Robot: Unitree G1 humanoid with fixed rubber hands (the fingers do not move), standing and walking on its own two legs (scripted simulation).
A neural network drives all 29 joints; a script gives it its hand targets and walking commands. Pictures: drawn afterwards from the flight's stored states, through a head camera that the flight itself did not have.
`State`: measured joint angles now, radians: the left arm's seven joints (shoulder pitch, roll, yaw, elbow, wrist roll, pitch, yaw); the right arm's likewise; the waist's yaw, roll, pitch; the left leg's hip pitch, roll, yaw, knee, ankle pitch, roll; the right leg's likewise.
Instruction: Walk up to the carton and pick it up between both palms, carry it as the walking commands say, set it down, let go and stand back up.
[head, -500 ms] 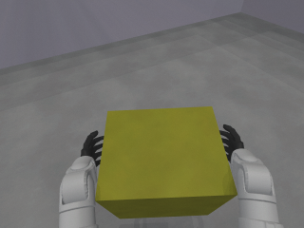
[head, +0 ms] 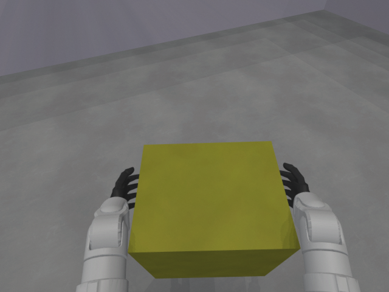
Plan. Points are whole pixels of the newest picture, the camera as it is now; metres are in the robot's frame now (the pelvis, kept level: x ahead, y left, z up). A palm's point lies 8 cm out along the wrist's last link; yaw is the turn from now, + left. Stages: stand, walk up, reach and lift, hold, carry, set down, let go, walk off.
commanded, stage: hold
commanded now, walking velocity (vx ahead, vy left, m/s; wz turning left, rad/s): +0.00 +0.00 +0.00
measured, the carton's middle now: (208, 215) +0.30 -0.02 -0.06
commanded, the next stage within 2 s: set down in 0.26 s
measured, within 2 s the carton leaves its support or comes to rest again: neither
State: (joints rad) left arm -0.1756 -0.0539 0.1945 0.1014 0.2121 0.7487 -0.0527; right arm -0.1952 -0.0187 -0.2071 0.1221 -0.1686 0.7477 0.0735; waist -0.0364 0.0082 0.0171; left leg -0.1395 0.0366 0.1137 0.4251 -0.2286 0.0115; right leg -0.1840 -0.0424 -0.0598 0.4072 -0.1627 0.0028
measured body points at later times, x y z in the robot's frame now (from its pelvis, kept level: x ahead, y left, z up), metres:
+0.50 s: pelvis +0.00 -0.03 +0.00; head -0.04 -0.04 +0.45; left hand +0.32 +0.15 +0.04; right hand +0.30 -0.23 +0.03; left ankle +0.01 +0.10 -0.74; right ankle +0.04 -0.14 -0.74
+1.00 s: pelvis +0.00 -0.01 -0.01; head +0.10 -0.02 +0.43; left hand +0.35 +0.14 -0.05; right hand +0.32 -0.24 -0.05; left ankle +0.01 +0.10 -0.74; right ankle +0.04 -0.14 -0.74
